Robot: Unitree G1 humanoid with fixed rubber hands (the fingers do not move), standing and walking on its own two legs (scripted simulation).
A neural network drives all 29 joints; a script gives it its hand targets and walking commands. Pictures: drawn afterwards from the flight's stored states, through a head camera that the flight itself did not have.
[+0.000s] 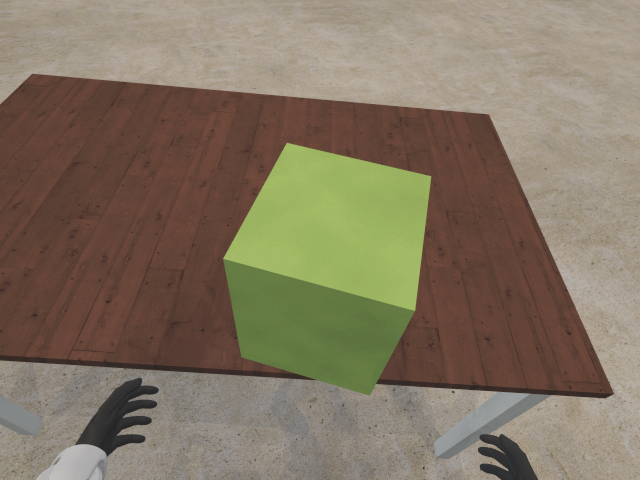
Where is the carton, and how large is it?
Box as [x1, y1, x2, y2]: [223, 143, 430, 395]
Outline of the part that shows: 287,143 223,258 241,356 369,395 414,311 430,176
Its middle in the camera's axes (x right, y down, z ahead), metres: +0.02 +0.05 +0.55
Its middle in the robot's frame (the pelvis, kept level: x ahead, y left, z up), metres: +0.38 +0.00 +0.02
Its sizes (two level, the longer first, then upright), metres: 0.210 0.200 0.250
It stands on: a table, 0.66 m high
